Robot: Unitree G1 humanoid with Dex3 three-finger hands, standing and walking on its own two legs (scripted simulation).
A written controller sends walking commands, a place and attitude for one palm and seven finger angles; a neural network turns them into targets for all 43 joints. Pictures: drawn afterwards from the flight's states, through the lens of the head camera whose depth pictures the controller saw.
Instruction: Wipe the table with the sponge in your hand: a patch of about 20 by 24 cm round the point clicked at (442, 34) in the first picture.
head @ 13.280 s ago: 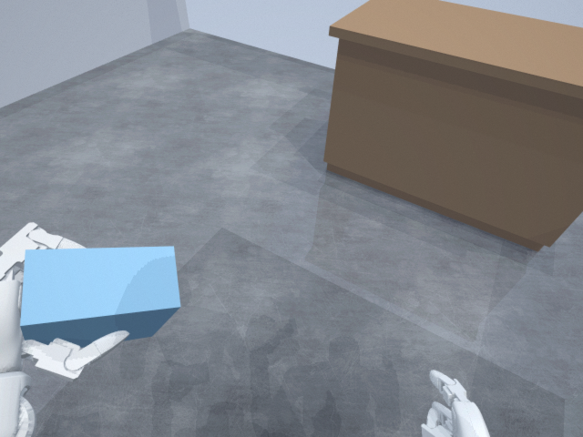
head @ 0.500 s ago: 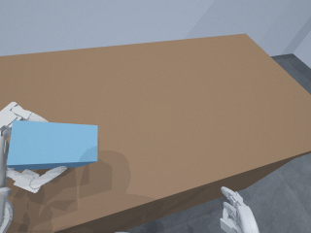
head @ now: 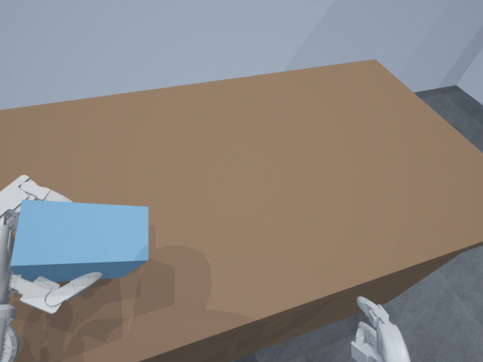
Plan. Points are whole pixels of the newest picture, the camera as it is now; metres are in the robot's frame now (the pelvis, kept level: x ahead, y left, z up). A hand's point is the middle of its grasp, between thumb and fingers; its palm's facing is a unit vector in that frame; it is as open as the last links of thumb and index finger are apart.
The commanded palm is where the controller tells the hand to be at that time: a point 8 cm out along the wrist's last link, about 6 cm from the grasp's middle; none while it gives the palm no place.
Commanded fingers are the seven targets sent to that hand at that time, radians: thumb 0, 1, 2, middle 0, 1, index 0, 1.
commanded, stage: look again from close up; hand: left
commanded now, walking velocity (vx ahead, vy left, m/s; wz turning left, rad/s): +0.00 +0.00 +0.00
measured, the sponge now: (100, 246) +0.23 +0.21 +0.12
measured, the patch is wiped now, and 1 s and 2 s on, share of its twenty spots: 0.00 0.00 0.00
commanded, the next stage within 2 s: shuffle to correct the standing spot in 0.22 s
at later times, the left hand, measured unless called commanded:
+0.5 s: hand (56, 244) +0.21 +0.24 +0.16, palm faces +0.35 -0.83 -0.43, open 10.7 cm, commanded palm +0.15 +0.27 +0.17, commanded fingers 0.00 0.10 1.30 -1.20 -1.60 -1.20 -1.60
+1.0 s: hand (83, 280) +0.17 +0.19 +0.16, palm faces +0.28 -0.78 -0.56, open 10.7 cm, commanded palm +0.11 +0.22 +0.17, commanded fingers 0.00 0.10 1.30 -1.20 -1.60 -1.20 -1.60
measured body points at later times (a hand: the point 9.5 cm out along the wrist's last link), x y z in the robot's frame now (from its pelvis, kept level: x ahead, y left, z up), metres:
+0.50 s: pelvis -0.01 +0.00 +0.00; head +0.03 +0.01 +0.45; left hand +0.19 +0.28 +0.18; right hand +0.16 -0.23 -0.08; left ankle +0.01 +0.09 -0.74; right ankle -0.01 -0.13 -0.74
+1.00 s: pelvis -0.06 -0.05 -0.01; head +0.02 -0.03 +0.43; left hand +0.15 +0.23 +0.19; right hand +0.11 -0.29 -0.09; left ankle -0.02 +0.08 -0.74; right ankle -0.05 -0.16 -0.71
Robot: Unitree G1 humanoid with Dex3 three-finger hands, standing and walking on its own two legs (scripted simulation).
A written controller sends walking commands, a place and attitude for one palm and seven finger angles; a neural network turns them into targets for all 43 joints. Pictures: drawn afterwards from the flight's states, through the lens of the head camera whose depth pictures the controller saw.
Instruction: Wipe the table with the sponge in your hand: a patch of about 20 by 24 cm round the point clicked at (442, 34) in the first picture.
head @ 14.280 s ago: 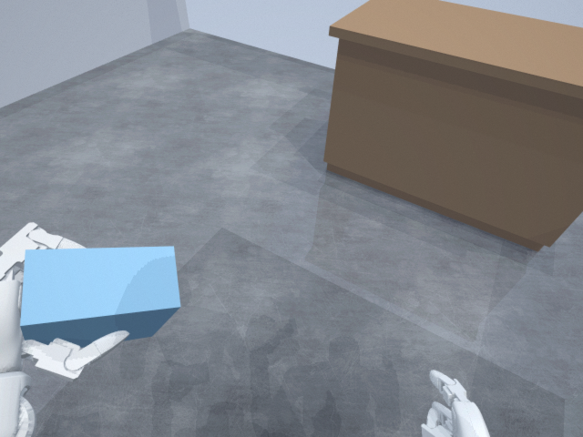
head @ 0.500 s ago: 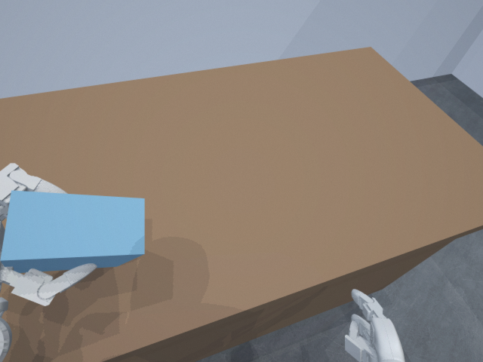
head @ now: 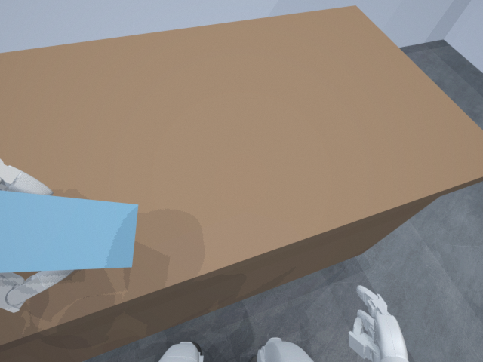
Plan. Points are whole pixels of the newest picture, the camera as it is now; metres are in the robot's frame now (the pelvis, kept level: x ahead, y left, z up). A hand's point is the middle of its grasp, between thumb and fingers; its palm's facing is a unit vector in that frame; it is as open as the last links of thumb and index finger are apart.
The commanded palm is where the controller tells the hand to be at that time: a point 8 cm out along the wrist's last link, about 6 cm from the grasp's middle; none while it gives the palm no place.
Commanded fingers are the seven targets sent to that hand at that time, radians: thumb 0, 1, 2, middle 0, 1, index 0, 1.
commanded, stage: shuffle to correct the standing spot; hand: left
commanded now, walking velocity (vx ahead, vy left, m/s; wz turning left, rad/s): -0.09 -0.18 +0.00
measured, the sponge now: (74, 233) +0.24 +0.22 +0.14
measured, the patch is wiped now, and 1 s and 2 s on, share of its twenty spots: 0.00 0.00 0.00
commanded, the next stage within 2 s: come to a stop and stand still in 0.12 s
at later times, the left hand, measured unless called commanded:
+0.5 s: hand (79, 304) +0.16 +0.17 +0.16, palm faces +0.36 -0.81 -0.46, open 10.7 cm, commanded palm +0.11 +0.21 +0.18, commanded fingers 0.00 0.10 1.30 -1.20 -1.60 -1.20 -1.60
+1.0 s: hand (84, 279) +0.19 +0.18 +0.16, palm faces +0.31 -0.87 -0.39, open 10.7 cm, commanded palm +0.13 +0.23 +0.18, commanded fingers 0.00 0.10 1.30 -1.20 -1.60 -1.20 -1.60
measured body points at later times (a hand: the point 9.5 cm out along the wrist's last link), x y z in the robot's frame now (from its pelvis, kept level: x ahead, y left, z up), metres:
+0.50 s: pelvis -0.05 -0.07 +0.00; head -0.03 -0.06 +0.44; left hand +0.14 +0.22 +0.19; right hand +0.08 -0.32 -0.10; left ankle -0.04 +0.06 -0.72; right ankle -0.02 -0.18 -0.74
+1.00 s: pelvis -0.05 -0.05 +0.00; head -0.02 -0.04 +0.45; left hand +0.16 +0.23 +0.18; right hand +0.12 -0.28 -0.07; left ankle -0.06 +0.04 -0.73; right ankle -0.02 -0.18 -0.73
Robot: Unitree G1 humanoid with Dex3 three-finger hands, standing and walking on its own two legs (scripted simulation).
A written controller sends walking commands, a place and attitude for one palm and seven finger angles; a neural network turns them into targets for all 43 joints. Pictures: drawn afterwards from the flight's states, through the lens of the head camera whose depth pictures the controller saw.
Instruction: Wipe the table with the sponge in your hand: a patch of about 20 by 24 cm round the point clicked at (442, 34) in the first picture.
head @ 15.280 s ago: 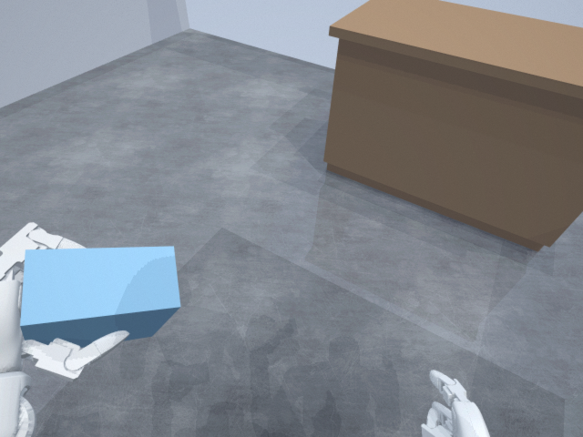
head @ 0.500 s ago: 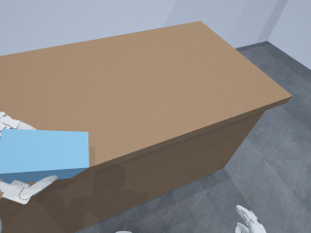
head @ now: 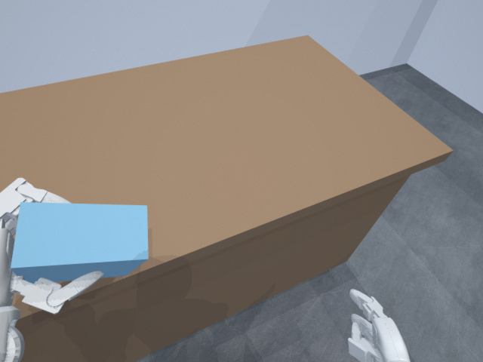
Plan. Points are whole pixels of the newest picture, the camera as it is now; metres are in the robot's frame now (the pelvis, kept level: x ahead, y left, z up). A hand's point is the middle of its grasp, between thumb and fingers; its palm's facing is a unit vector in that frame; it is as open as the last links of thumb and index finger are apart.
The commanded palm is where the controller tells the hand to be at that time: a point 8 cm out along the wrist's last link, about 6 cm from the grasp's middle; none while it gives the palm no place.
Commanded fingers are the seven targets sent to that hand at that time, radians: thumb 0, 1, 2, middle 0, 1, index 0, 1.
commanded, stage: come to a stop and stand still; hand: left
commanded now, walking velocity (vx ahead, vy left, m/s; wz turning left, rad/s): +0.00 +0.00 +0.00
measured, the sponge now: (102, 245) +0.24 +0.20 +0.13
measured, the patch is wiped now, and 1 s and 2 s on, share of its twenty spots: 0.00 0.00 0.00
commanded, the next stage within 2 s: look again from close up in 0.82 s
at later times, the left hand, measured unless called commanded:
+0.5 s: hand (29, 270) +0.19 +0.26 +0.15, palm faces +0.42 -0.83 -0.37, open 10.7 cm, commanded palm +0.14 +0.28 +0.18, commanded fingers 0.00 0.10 1.30 -1.20 -1.60 -1.20 -1.60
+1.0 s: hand (40, 281) +0.18 +0.24 +0.15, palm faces +0.41 -0.83 -0.38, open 10.7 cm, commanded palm +0.13 +0.27 +0.18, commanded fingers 0.00 0.10 1.30 -1.20 -1.60 -1.20 -1.60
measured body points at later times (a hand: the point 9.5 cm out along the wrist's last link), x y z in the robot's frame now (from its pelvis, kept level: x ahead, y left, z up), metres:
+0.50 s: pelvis -0.02 +0.00 +0.00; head -0.02 +0.01 +0.45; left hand +0.16 +0.30 +0.17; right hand +0.17 -0.20 -0.07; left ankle -0.02 +0.09 -0.74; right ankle +0.03 -0.13 -0.74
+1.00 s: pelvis -0.03 -0.01 +0.00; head -0.03 -0.01 +0.45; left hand +0.15 +0.28 +0.17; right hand +0.14 -0.25 -0.07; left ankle -0.02 +0.09 -0.74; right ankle +0.03 -0.13 -0.74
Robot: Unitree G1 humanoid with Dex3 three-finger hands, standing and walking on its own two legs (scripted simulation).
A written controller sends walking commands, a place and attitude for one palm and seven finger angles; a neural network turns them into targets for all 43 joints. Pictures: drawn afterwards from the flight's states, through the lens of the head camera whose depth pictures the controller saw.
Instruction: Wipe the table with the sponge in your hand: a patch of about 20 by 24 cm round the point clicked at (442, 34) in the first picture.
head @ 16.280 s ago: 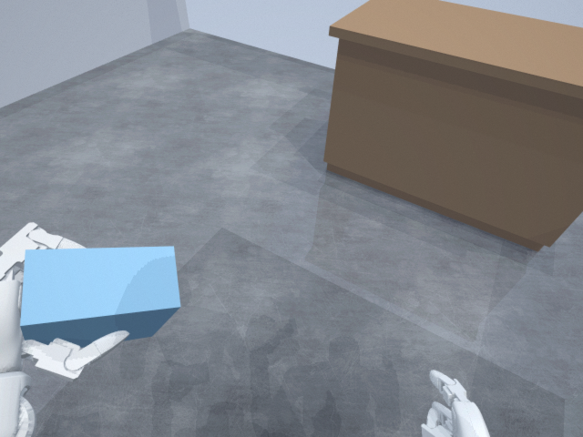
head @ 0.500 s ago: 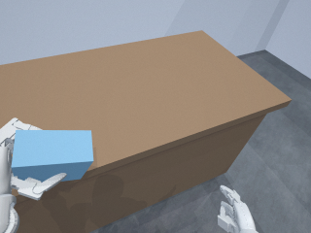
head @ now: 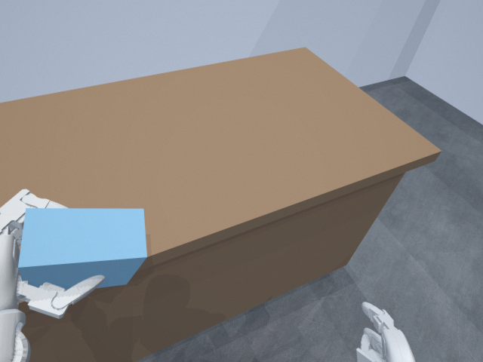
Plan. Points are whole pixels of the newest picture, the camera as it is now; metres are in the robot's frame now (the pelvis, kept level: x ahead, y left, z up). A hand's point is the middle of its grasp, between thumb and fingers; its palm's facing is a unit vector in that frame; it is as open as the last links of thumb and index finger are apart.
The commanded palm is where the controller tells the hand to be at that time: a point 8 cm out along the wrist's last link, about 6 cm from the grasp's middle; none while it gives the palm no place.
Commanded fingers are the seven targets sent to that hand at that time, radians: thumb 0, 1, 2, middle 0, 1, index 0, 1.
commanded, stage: look again from close up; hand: left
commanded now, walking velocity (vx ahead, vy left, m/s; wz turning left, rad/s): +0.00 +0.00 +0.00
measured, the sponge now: (102, 251) +0.23 +0.21 +0.12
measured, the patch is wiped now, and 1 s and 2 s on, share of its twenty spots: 0.00 0.00 0.00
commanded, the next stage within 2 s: turn the palm down, sponge in hand in 0.22 s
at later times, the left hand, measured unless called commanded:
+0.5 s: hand (25, 205) +0.25 +0.28 +0.19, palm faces +0.49 -0.78 -0.40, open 10.7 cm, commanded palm +0.17 +0.29 +0.18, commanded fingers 0.00 0.10 1.30 -1.20 -1.60 -1.20 -1.60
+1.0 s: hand (65, 238) +0.23 +0.24 +0.15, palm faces +0.30 -0.56 -0.77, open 10.7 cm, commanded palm +0.18 +0.27 +0.21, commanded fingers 0.00 0.10 1.30 -1.20 -1.60 -1.20 -1.60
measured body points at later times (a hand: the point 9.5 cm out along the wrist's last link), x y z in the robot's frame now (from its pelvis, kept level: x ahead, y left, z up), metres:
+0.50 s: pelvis +0.01 +0.00 +0.00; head +0.00 -0.02 +0.45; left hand +0.21 +0.32 +0.22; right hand +0.20 -0.21 -0.08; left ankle +0.01 +0.10 -0.74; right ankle +0.06 -0.12 -0.74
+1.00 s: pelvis +0.02 -0.04 +0.00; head +0.01 -0.09 +0.45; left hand +0.21 +0.27 +0.20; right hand +0.25 -0.25 -0.09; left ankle +0.01 +0.10 -0.74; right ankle +0.06 -0.12 -0.74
